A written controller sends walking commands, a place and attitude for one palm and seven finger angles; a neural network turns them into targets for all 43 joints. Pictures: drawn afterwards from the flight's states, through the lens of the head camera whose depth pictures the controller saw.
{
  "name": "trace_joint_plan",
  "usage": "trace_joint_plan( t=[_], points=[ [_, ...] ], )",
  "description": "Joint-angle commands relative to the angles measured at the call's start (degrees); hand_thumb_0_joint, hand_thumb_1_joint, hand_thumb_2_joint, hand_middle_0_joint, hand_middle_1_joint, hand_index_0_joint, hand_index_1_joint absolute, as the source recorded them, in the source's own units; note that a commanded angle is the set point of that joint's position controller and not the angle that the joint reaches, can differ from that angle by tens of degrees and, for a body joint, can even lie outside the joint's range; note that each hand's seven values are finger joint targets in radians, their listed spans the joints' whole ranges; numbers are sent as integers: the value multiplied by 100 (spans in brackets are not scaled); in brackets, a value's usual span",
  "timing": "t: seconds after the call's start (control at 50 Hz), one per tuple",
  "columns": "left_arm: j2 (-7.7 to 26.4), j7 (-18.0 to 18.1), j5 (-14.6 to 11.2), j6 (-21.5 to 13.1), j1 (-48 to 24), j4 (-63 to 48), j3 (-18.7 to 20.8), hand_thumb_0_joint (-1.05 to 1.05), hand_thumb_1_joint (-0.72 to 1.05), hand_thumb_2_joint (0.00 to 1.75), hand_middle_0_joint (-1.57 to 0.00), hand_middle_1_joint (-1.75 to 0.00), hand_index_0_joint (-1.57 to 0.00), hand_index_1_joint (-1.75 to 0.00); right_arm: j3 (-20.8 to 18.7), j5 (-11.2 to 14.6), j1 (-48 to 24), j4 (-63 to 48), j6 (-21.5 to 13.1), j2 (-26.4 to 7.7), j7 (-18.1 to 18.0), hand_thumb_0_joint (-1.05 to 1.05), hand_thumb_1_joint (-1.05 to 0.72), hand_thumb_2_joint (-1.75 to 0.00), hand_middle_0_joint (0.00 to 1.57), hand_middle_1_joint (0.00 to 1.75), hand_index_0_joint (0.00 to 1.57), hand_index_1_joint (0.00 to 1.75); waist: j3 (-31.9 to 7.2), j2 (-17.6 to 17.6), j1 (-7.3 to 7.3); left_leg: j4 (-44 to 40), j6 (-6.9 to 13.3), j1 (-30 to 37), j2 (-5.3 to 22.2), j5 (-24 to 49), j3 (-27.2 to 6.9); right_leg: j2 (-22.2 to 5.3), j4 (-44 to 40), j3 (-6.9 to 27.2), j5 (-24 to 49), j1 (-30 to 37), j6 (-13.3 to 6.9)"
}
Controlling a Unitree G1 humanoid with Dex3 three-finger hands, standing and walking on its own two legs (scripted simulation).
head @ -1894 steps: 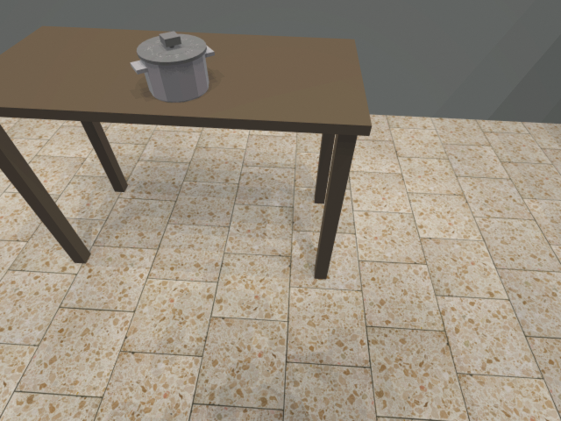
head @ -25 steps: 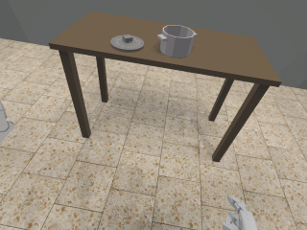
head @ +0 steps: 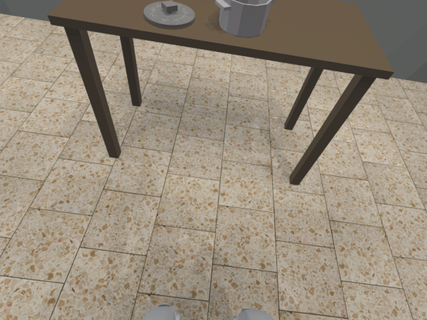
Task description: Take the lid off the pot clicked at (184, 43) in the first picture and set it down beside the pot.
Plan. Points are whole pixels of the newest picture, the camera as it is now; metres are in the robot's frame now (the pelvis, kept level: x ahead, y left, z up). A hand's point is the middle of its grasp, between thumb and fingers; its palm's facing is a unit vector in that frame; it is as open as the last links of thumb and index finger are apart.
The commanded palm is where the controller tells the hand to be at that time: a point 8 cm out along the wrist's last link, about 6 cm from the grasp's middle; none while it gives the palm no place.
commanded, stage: stop stepping back and stand still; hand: left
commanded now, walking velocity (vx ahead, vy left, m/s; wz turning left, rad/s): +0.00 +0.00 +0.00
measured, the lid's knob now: (169, 6) +1.03 +0.18 +0.06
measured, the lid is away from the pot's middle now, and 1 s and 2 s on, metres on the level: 0.25 0.25 0.25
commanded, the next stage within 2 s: let the arm hang, fingers relaxed in 1.00 s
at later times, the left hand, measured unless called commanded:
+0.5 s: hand (135, 319) +0.14 +0.15 -0.14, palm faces -0.05 -0.98 -0.21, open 7.4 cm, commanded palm none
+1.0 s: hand out of the picture +0.09 +0.14 -0.15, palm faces +0.00 -0.98 -0.22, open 7.4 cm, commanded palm none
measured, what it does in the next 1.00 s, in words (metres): steps on the spot: right foot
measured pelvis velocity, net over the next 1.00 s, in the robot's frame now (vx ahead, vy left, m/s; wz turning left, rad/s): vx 0.09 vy -0.03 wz -0.02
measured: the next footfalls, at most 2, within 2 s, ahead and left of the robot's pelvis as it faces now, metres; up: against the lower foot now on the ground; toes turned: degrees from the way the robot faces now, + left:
right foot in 0.28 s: +0.05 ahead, -0.13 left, +0.00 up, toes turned +1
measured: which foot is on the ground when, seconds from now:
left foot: down 0.00-1.00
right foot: up 0.00-0.26, down 0.28-1.00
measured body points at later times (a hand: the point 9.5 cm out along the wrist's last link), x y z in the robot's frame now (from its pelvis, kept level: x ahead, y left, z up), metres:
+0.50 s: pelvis +0.05 -0.02 +0.02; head +0.07 -0.03 +0.47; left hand +0.15 +0.20 -0.12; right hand +0.03 -0.23 -0.14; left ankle +0.05 +0.09 -0.72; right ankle +0.01 -0.14 -0.71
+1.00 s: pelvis +0.09 -0.03 +0.02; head +0.11 -0.04 +0.47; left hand +0.09 +0.19 -0.13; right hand +0.09 -0.26 -0.14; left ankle +0.05 +0.09 -0.71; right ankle +0.01 -0.14 -0.71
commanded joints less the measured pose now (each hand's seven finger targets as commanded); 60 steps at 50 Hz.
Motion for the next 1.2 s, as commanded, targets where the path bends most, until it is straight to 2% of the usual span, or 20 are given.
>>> trace_joint_plan(
  t=[0.0, 0.02, 0.04, 0.06, 0.1, 0.14, 0.16, 0.18, 0.2, 0.24, 0.26, 0.28, 0.3, 0.32, 0.36, 0.4, 0.46, 0.8, 0.94, 1.18],
  points=[
    [551, -52, 8, -346, -449, -603, 143, 0, 90, 90, -20, -30, -20, -30, -60, 38, -96, -112, -252, -642, -136, 0, -90, -90, 20, 30, 20, 30, -386, 1522, 244, -3348, 300, 323, 1125, -2394, -2410, -175, 1587, 195, 600, -876, 33],
    [529, -48, -14, -339, -388, -499, 120, 0, 90, 90, -20, -30, -20, -30, -21, 54, -121, 7, -292, -537, -148, 0, -90, -90, 20, 30, 20, 30, -444, 1145, 257, -3228, 232, 482, 965, -1851, -1951, -190, 1339, 122, 686, -728, 92],
    [478, -37, -32, -327, -354, -437, 77, 0, 90, 90, -20, -30, -20, -30, -11, 74, -78, 118, -305, -497, -157, 0, -90, -90, 20, 30, 20, 30, -581, 912, 244, -3130, 244, 706, 910, -1480, -1690, -203, 967, 37, 665, -598, 141],
    [423, -26, -44, -313, -382, -400, 42, 0, 90, 90, -20, -30, -20, -30, -9, 87, -16, 250, -300, -451, -163, 0, -90, -90, 20, 30, 20, 30, -629, 907, 202, -3098, 252, 898, 859, -1283, -1492, -204, 532, -59, 603, -463, 167],
    [349, 0, -65, -305, -609, -428, -32, 0, 90, 90, -20, -30, -20, -30, 4, 94, 231, 481, -263, -366, -179, 0, -90, -90, 20, 30, 20, 30, -625, 931, 54, -3103, 328, 1224, 840, -1047, -1441, -197, -459, -162, 383, -191, 183],
    [254, 42, -84, -302, -893, -465, -89, 0, 90, 90, -20, -30, -20, -30, 1, 79, 379, 634, -214, -313, -170, 0, -90, -90, 20, 30, 20, 30, -442, 1023, -63, -3129, 414, 1162, 972, -1029, -1466, -177, -1308, -220, 163, 260, 169],
    [235, 58, -92, -314, -905, -429, -105, 0, 90, 90, -20, -30, -20, -30, 11, 81, 404, 707, -199, -292, -162, 0, -90, -90, 20, 30, 20, 30, -407, 944, -42, -3075, 412, 1056, 972, -926, -1441, -147, -1855, -191, 273, 620, 156],
    [229, 76, -105, -337, -791, -346, -90, 0, 90, 90, -20, -30, -20, -30, 17, 100, 389, 744, -188, -254, -158, 0, -90, -90, 20, 30, 20, 30, -411, 649, 44, -2918, 330, 883, 900, -804, -1309, -89, -2541, -201, 672, 1178, 148],
    [322, 114, -113, -380, -658, -263, -81, 0, 90, 90, -20, -30, -20, -30, 28, 148, 382, 783, -195, -171, -133, 0, -90, -90, 20, 30, 20, 30, -465, 423, 103, -2682, 183, 713, 673, -471, -1084, -124, -3165, -9, 1150, 1737, 119],
    [515, 203, -99, -427, -593, -122, -49, 0, 90, 90, -20, -30, -20, -30, 69, 173, 223, 774, -224, 115, -84, 0, -90, -90, 20, 30, 20, 30, -143, 314, 126, -2188, -70, 675, 191, -213, -606, -637, -3415, 670, 949, 1557, -187],
    [588, 215, -85, -430, -662, -124, -23, 0, 90, 90, -20, -30, -20, -30, 76, 172, 204, 777, -249, 210, -53, 0, -90, -90, 20, 30, 20, 30, -136, 408, 83, -2066, -94, 1012, 107, 93, -501, -783, -3396, 745, 963, 1268, -270],
    [572, 219, -78, -458, -768, -102, -27, 0, 90, 90, -20, -30, -20, -30, 83, 166, 178, 787, -252, 249, -52, 0, -90, -90, 20, 30, 20, 30, -232, 132, 45, -2042, -102, 1184, 152, 324, -473, -700, -3271, 687, 1147, 1191, -243],
    [539, 236, -79, -491, -802, -89, -24, 0, 90, 90, -20, -30, -20, -30, 49, 186, 119, 799, -243, 222, -65, 0, -90, -90, 20, 30, 20, 30, -393, -550, 52, -1868, -98, 1269, 166, 632, -476, -582, -3305, 711, 1461, 1352, -206],
    [441, 260, -90, -514, -823, -64, -16, 0, 90, 90, -20, -30, -20, -30, 34, 176, 9, 836, -263, 144, -72, 0, -90, -90, 20, 30, 20, 30, -347, -589, 62, -1796, -92, 1329, 161, 1002, -383, -649, -3293, 702, 1936, 1468, -193],
    [412, 289, -96, -519, -884, -60, 7, 0, 90, 90, -20, -30, -20, -30, 42, 180, -76, 966, -279, 149, -78, 0, -90, -90, 20, 30, 20, 30, -279, -265, 53, -1826, -96, 1521, 217, 1449, -364, -613, -3142, 592, 2429, 1509, -161],
    [403, 304, -88, -513, -906, -75, 37, 0, 90, 90, -20, -30, -20, -30, 34, 188, -114, 1041, -272, 180, -79, 0, -90, -90, 20, 30, 20, 30, -210, 64, 60, -1837, -85, 1638, 258, 1657, -378, -578, -3120, 577, 2466, 1476, -150],
    [351, 301, -88, -514, -946, -61, 60, 0, 90, 90, -20, -30, -20, -30, 37, 174, -148, 1097, -266, 160, -104, 0, -90, -90, 20, 30, 20, 30, -216, 214, 53, -1865, -79, 1766, 304, 1681, -358, -528, -3113, 526, 2371, 1508, -141],
    [358, 352, -84, -548, -556, 157, 94, 0, 90, 90, -20, -30, -20, -30, 40, 204, -410, 1150, -174, 95, -180, 0, -90, -90, 20, 30, 20, 30, -369, 100, 61, -1574, -138, 2139, 341, 2249, -147, -648, -3271, 636, 3986, 1980, -107],
    [310, 361, -90, -545, -406, 238, 73, 0, 90, 90, -20, -30, -20, -30, 63, 203, -434, 1187, -160, 87, -204, 0, -90, -90, 20, 30, 20, 30, -327, 208, 67, -1623, -128, 2283, 379, 2363, -136, -640, -3330, 616, 4007, 1959, -81],
    [223, 355, -91, -538, -354, 332, 42, 0, 90, 90, -20, -30, -20, -30, 83, 199, -399, 1251, -175, 145, -214, 0, -90, -90, 20, 30, 20, 30, -200, 232, 90, -1832, -107, 2317, 416, 2306, -200, -603, -3437, 515, 3418, 1868, -73]
  ],
)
